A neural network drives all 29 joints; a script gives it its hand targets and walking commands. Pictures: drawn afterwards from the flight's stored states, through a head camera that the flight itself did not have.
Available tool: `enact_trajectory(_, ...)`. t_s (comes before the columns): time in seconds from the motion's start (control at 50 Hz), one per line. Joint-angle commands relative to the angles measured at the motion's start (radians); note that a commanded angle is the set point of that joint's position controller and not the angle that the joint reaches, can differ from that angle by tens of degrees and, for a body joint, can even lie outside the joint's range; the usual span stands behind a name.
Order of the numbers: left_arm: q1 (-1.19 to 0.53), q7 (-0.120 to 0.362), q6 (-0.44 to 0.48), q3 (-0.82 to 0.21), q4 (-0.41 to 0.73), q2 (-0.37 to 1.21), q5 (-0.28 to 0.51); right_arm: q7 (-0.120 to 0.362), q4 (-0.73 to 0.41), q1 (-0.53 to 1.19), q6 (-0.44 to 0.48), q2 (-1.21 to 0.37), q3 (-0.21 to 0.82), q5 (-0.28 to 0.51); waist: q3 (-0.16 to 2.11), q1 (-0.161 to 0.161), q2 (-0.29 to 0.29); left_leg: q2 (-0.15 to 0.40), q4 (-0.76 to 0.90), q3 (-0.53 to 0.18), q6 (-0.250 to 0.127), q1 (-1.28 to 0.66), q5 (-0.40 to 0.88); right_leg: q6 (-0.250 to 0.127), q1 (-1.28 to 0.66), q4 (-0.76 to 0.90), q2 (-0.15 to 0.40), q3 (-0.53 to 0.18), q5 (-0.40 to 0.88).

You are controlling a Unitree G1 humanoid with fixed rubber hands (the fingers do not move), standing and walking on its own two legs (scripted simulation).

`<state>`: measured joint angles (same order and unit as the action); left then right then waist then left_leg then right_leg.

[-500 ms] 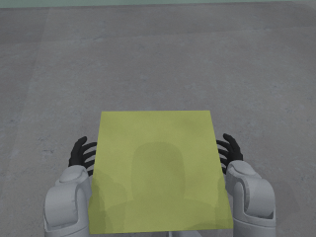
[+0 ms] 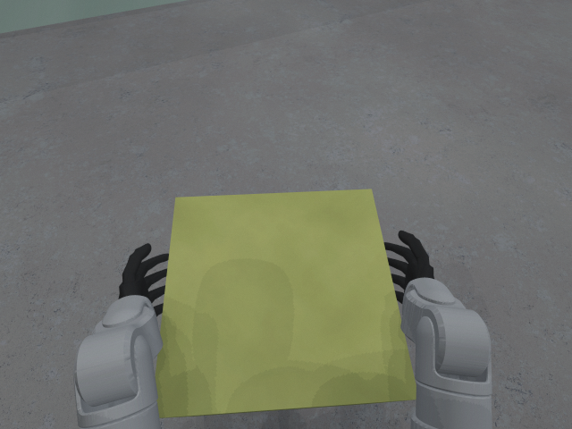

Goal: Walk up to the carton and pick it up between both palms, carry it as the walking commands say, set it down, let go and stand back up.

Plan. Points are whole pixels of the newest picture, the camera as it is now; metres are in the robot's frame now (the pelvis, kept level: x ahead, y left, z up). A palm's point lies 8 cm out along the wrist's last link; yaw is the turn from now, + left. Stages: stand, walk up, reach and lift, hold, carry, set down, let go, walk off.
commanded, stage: carry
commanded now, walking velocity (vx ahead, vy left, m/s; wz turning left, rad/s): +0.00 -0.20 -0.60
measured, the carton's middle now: (279, 307) +0.29 +0.01 -0.01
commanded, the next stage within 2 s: none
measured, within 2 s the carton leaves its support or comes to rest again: neither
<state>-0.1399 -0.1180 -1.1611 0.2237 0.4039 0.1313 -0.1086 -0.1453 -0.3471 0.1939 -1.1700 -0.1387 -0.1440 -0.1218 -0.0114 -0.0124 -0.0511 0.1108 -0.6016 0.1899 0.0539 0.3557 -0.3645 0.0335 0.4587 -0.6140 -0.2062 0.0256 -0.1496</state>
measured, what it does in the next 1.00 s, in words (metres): steps to the right, turning right: right foot, then left foot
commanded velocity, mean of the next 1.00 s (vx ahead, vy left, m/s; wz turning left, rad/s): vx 0.00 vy -0.20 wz -0.60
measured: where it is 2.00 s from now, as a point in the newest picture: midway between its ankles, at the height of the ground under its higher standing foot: outside the picture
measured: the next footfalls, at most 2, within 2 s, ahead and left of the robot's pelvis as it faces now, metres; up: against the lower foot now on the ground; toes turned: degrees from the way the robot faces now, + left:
right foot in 0.22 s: +0.01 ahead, -0.27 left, +0.00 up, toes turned -8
left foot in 0.50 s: +0.06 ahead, -0.12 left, +0.00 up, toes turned -7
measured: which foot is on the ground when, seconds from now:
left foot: down 0.00-0.22, up 0.24-0.48, down 0.50-0.76, up 0.78-1.00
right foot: down 0.00-0.00, up 0.02-0.20, down 0.22-0.50, up 0.52-0.74, down 0.76-1.00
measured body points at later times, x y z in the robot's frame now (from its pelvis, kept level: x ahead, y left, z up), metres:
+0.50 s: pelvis -0.05 -0.19 -0.02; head -0.04 -0.18 +0.43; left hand +0.26 -0.08 +0.05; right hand +0.18 -0.43 +0.06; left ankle +0.02 -0.11 -0.73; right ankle -0.02 -0.26 -0.72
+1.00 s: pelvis -0.19 -0.34 +0.00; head -0.16 -0.37 +0.45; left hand +0.15 -0.35 +0.06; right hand -0.03 -0.64 +0.06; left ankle -0.11 -0.24 -0.66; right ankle -0.16 -0.40 -0.72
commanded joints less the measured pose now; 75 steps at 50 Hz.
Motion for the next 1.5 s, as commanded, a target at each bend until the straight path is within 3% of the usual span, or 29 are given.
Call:
enact_trajectory(0.0,-0.473,0.361,-0.051,-0.832,0.047,0.825,0.446,0.351,-0.04,0.32,0.004,-0.881,0.688,0.422,0.541,0.059,0.53,0.638,0.348,-0.498,-0.258,-0.409,0.352,0.191,0.115,-1.027,0.17,-0.155,-0.465)
enact_trajectory(0.06,-0.544,0.362,-0.032,-0.797,0.016,0.799,0.426,0.378,-0.041,0.463,-0.001,-0.854,0.725,0.45,0.324,-0.002,0.233,0.445,0.26,-0.213,-0.137,-0.059,0.289,-0.006,0.089,-0.998,0.308,-0.275,-0.346)
enact_trajectory(0.12,-0.542,0.342,-0.032,-0.773,0.006,0.809,0.422,0.364,-0.111,0.517,-0.021,-0.811,0.736,0.455,0.302,-0.007,0.362,0.262,0.081,-0.001,-0.024,-0.067,0.478,-0.01,-0.106,-0.263,0.27,0.053,-0.34)
enact_trajectory(0.18,-0.423,0.356,-0.056,-0.753,-0.17,0.828,0.422,0.354,0.005,0.459,-0.046,-0.803,0.694,0.405,0.309,-0.024,0.203,0.244,-0.246,0.007,0.024,-0.1,0.652,0.013,-0.219,0.183,0.151,0.166,-0.256)
enact_trajectory(0.22,-0.487,0.36,-0.031,-0.783,-0.115,0.841,0.415,0.372,-0.042,0.522,-0.033,-0.821,0.71,0.413,0.293,-0.009,-0.487,-0.027,-0.574,0.002,0.103,0.367,-0.443,-0.185,-0.32,0.169,0.454,-0.396,0.752)
enact_trajectory(0.26,-0.547,0.352,-0.031,-0.804,-0.084,0.883,0.431,0.387,0.023,0.535,-0.021,-0.907,0.716,0.452,0.316,0.003,-0.223,0.045,-0.706,-0.149,0.07,0.409,-0.467,-0.285,-0.331,0.103,0.482,-0.451,0.84)
enact_trajectory(0.46,-0.546,0.326,-0.014,-0.798,-0.01,0.864,0.41,0.373,0.031,0.444,0.0,-0.897,0.668,0.483,0.44,0.032,-0.065,-0.045,0.046,-0.106,-0.019,-0.169,0.065,-0.226,-0.043,-0.007,0.314,-0.323,0.326)
enact_trajectory(0.48,-0.486,0.327,-0.02,-0.806,-0.031,0.857,0.404,0.372,0.006,0.415,0.008,-0.873,0.672,0.474,0.495,0.056,0.113,0.107,0.181,-0.252,-0.09,-0.439,0.188,-0.137,0.147,-0.136,0.239,-0.234,-0.014)
enact_trajectory(0.5,-0.554,0.334,-0.034,-0.847,-0.023,0.869,0.424,0.373,0.032,0.38,0.01,-0.853,0.651,0.444,0.484,0.054,0.509,0.493,0.267,-0.637,-0.276,-0.446,0.443,-0.033,0.315,-0.499,0.1,-0.067,-0.454)
enact_trajectory(0.56,-0.575,0.356,-0.041,-0.821,-0.063,0.85,0.424,0.374,0.03,0.425,-0.001,-0.867,0.669,0.43,0.321,0.024,0.157,0.482,0.264,-0.441,-0.27,-0.132,0.435,-0.021,0.207,-0.804,0.284,-0.166,-0.32)
enact_trajectory(0.62,-0.609,0.35,-0.026,-0.838,-0.062,0.876,0.464,0.368,-0.03,0.575,0.004,-0.851,0.68,0.456,0.326,-0.012,0.295,0.28,0.176,-0.064,-0.079,0.009,0.402,0.006,-0.006,-0.405,0.292,-0.052,-0.281)
enact_trajectory(0.7,-0.515,0.332,-0.039,-0.795,-0.125,0.826,0.427,0.371,0.05,0.436,-0.024,-0.806,0.643,0.423,0.387,0.006,0.374,0.314,0.025,-0.038,-0.067,-0.148,0.658,0.029,-0.139,-0.036,0.195,0.172,-0.289)
enact_trajectory(0.74,-0.502,0.34,-0.047,-0.792,-0.164,0.869,0.428,0.372,0.026,0.485,-0.032,-0.827,0.648,0.42,0.363,-0.019,0.201,0.246,-0.188,0.008,0.014,-0.042,0.481,-0.004,-0.277,0.21,0.169,0.098,-0.125)
enact_trajectory(0.76,-0.474,0.338,-0.03,-0.762,-0.188,0.846,0.405,0.378,0.025,0.484,-0.029,-0.808,0.668,0.424,0.363,-0.023,-0.209,0.05,-0.3,0.079,0.085,0.275,-0.212,-0.142,-0.367,0.291,0.403,-0.285,0.061)
enact_trajectory(0.78,-0.584,0.342,-0.011,-0.804,-0.069,0.871,0.431,0.385,-0.013,0.58,-0.022,-0.874,0.707,0.456,0.32,-0.014,-0.336,0.022,-0.53,-0.035,0.075,0.393,-0.416,-0.238,-0.328,0.25,0.475,-0.412,0.395)
enact_trajectory(0.82,-0.547,0.336,-0.022,-0.771,-0.116,0.881,0.411,0.386,0.047,0.536,-0.017,-0.885,0.693,0.46,0.37,-0.002,-0.126,0.069,-0.662,-0.133,0.03,0.426,-0.335,-0.225,-0.37,0.169,0.483,-0.334,0.59)
enact_trajectory(0.92,-0.63,0.319,0.017,-0.803,0.059,0.902,0.444,0.381,-0.051,0.563,0.006,-0.917,0.729,0.524,0.467,0.0,-0.025,0.032,-0.554,-0.129,0.032,0.309,-0.116,-0.236,-0.412,0.129,0.417,-0.263,0.551)
enact_trajectory(1.08,-0.489,0.322,-0.013,-0.819,0.072,0.831,0.42,0.358,-0.038,0.379,-0.014,-0.844,0.702,0.455,0.493,0.01,-0.082,-0.041,-0.181,-0.141,0.013,0.082,-0.114,-0.083,-0.387,0.277,0.387,-0.37,0.571)
enact_trajectory(1.12,-0.483,0.331,-0.026,-0.813,0.057,0.848,0.434,0.344,-0.141,0.46,-0.002,-0.823,0.718,0.468,0.479,0.041,-0.193,-0.054,0.153,-0.033,-0.022,-0.238,-0.073,0.208,-0.203,0.269,0.276,-0.24,0.733)
enact_trajectory(1.14,-0.461,0.329,-0.025,-0.821,0.046,0.832,0.426,0.347,-0.121,0.407,-0.006,-0.806,0.697,0.451,0.464,0.048,-0.143,-0.004,0.297,0.009,-0.04,-0.423,0.118,0.23,-0.098,0.204,0.25,-0.137,0.721)
enact_trajectory(1.16,-0.544,0.314,-0.028,-0.838,0.129,0.802,0.453,0.359,-0.035,0.296,-0.002,-0.806,0.652,0.436,0.503,0.093,0.164,0.254,0.434,-0.174,-0.173,-0.651,0.317,0.329,0.101,-0.255,0.105,-0.031,0.431)
enact_trajectory(1.18,-0.613,0.327,-0.061,-0.859,0.17,0.777,0.47,0.357,-0.051,0.336,0.01,-0.794,0.651,0.445,0.509,0.094,0.738,0.77,0.387,-0.669,-0.368,-0.446,0.403,0.241,0.364,-1.057,0.208,-0.174,-0.513)
enact_trajectory(1.2,-0.502,0.325,-0.037,-0.835,0.096,0.75,0.416,0.369,-0.107,0.377,0.005,-0.798,0.714,0.471,0.48,0.021,0.265,0.545,0.27,-0.395,-0.261,-0.314,0.641,0.092,0.2,-0.93,0.304,-0.309,-0.365)
enact_trajectory(1.22,-0.468,0.317,-0.026,-0.807,0.065,0.771,0.4,0.377,-0.101,0.395,-0.001,-0.783,0.719,0.459,0.428,0.008,0.134,0.437,0.238,-0.251,-0.191,-0.29,0.557,0.035,0.168,-0.854,0.277,-0.23,-0.314)
enact_trajectory(1.36,-0.462,0.333,-0.068,-0.81,-0.085,0.802,0.423,0.369,-0.015,0.388,-0.053,-0.731,0.66,0.395,0.307,-0.013,0.394,0.291,-0.099,-0.018,-0.029,-0.094,0.569,0.021,-0.187,0.05,0.166,0.201,-0.19)
enact_trajectory(1.38,-0.417,0.337,-0.061,-0.812,-0.104,0.776,0.417,0.37,0.025,0.359,-0.05,-0.724,0.654,0.382,0.309,-0.035,0.198,0.223,-0.31,0.005,0.02,0.014,0.388,0.013,-0.283,0.214,0.166,0.128,-0.105)
enact_trajectory(1.4,-0.426,0.35,-0.058,-0.794,-0.148,0.797,0.414,0.376,0.011,0.419,-0.05,-0.726,0.679,0.382,0.28,-0.015,-0.23,0.079,-0.451,0.002,0.08,0.29,-0.241,-0.066,-0.361,0.26,0.362,-0.21,0.23)
enact_trajectory(1.42,-0.436,0.346,-0.053,-0.797,-0.156,0.841,0.408,0.386,-0.027,0.502,-0.044,-0.76,0.703,0.413,0.268,-0.008,-0.359,0.011,-0.615,-0.045,0.086,0.445,-0.478,-0.165,-0.335,0.232,0.519,-0.43,0.61)
enact_trajectory(1.48,-0.504,0.342,-0.021,-0.762,-0.094,0.875,0.401,0.406,-0.002,0.586,-0.019,-0.867,0.73,0.496,0.408,0.006,-0.225,0.081,-0.656,-0.15,0.033,0.311,-0.288,-0.282,-0.26,0.175,0.484,-0.353,0.457)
